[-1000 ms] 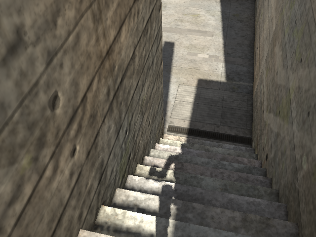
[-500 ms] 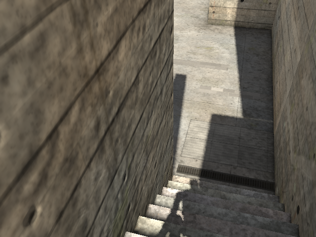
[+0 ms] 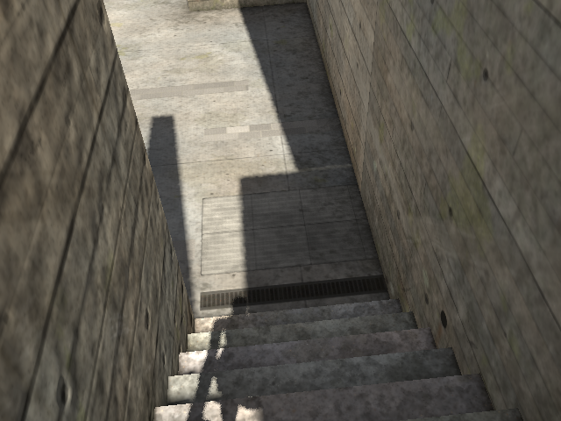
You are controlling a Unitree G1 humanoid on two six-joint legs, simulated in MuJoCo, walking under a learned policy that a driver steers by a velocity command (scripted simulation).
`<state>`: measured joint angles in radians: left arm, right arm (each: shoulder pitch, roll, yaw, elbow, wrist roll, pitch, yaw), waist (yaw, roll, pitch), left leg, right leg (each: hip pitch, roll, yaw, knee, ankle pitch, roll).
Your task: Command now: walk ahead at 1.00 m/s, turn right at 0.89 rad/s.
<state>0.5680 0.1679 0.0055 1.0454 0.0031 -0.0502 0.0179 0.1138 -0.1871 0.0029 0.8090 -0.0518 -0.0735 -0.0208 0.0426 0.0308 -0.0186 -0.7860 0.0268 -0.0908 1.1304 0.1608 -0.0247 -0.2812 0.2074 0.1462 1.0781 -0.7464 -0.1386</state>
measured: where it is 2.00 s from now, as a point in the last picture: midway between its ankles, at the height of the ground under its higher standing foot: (318, 367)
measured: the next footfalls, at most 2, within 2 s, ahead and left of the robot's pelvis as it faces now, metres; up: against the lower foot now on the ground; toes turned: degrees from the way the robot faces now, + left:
left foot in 0.12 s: +0.15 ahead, +0.14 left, -0.21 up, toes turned -10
right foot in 0.48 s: +0.42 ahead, -0.10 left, -0.41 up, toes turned -14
